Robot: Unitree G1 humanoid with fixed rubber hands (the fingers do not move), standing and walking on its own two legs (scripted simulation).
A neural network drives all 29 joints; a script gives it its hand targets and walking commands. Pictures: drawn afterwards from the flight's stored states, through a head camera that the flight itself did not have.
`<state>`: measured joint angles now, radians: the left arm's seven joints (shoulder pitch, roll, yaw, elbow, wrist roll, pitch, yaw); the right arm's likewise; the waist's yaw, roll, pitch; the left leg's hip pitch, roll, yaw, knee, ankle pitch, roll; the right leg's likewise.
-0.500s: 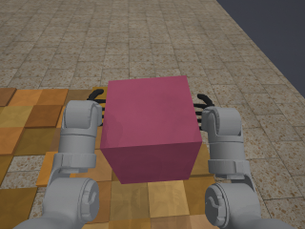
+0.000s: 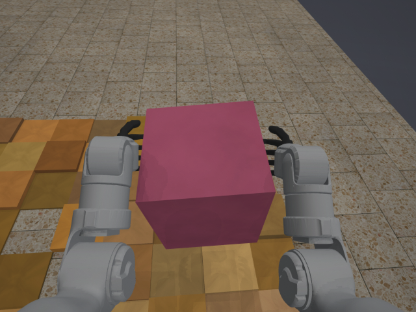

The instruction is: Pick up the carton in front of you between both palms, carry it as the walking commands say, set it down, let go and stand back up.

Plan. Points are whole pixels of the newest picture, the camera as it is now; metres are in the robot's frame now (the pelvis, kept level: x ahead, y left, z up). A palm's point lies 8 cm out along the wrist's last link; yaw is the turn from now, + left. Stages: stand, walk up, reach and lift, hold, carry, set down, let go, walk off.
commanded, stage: carry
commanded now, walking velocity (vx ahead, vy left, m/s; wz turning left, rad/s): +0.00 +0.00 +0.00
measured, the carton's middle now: (206, 180) +0.36 +0.00 +0.04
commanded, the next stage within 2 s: none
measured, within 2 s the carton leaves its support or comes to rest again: neither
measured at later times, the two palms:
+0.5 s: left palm (128, 151) +0.36 +0.15 +0.12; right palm (285, 157) +0.36 -0.14 +0.12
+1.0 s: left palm (136, 81) +0.48 +0.15 +0.19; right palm (288, 97) +0.45 -0.15 +0.19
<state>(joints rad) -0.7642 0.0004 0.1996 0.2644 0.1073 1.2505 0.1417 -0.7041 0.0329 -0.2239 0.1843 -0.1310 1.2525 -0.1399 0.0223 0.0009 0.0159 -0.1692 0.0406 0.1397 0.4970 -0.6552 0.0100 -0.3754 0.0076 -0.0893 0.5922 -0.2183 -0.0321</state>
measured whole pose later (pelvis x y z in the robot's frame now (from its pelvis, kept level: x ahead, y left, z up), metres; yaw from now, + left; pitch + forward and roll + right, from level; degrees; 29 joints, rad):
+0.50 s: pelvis +0.00 +0.00 +0.00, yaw +0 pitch +1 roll -1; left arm -0.76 -0.01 0.21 0.26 0.12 1.25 0.14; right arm -0.71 0.03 -0.22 0.19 -0.13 1.25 -0.15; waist 0.01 0.00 0.01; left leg -0.17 0.05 0.15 0.49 -0.65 0.00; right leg -0.39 0.01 -0.09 0.59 -0.22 -0.03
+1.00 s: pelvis +0.09 +0.02 +0.02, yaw -2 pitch +1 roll -2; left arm -0.94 0.05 0.28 0.26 0.09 1.39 0.15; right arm -0.90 0.01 -0.23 0.20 -0.11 1.37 -0.17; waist -0.05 0.02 0.00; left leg -0.11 -0.03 0.05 0.43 -0.74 0.10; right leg -0.42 0.03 -0.05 0.88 -0.64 -0.03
